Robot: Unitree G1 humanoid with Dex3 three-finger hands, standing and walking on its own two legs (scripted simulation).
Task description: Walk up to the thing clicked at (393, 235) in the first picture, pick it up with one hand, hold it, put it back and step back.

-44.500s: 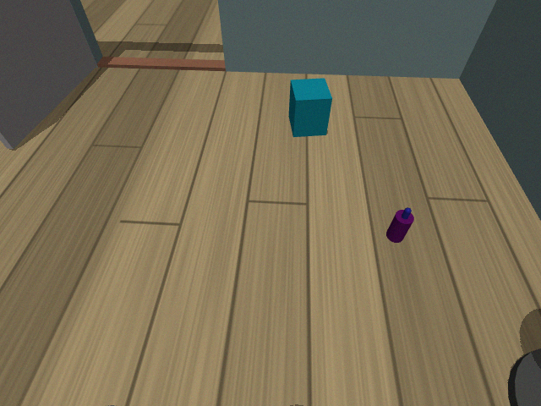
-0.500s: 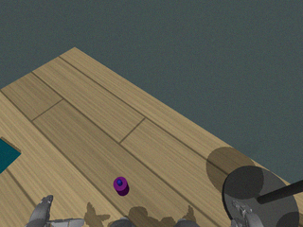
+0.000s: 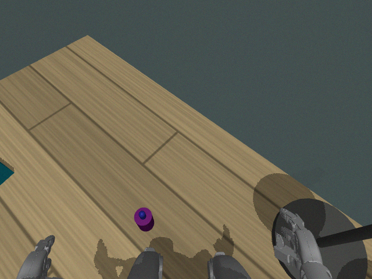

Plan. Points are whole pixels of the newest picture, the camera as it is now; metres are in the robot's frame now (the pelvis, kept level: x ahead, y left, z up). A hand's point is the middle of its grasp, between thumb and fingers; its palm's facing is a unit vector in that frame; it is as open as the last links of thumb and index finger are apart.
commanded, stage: go down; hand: left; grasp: from the side
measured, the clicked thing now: (144, 218) +0.36 +0.16 -0.59
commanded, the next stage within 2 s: none
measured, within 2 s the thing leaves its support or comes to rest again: neither
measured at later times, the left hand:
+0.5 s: hand (62, 271) +0.15 +0.29 -0.16, palm faces +0.06 -0.97 -0.25, open 16.4 cm
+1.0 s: hand (71, 230) +0.26 +0.32 -0.24, palm faces +0.00 -0.99 -0.17, open 17.2 cm
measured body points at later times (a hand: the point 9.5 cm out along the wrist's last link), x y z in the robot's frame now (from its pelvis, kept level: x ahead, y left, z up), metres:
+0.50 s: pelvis -0.04 +0.00 -0.06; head +0.09 +0.04 +0.37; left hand +0.15 +0.34 -0.14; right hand +0.15 -0.25 -0.13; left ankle +0.01 +0.12 -0.66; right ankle -0.02 -0.14 -0.66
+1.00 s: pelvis -0.07 -0.01 -0.19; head +0.11 +0.03 +0.22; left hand +0.25 +0.38 -0.23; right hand +0.10 -0.28 -0.30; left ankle +0.01 +0.12 -0.66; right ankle -0.02 -0.14 -0.66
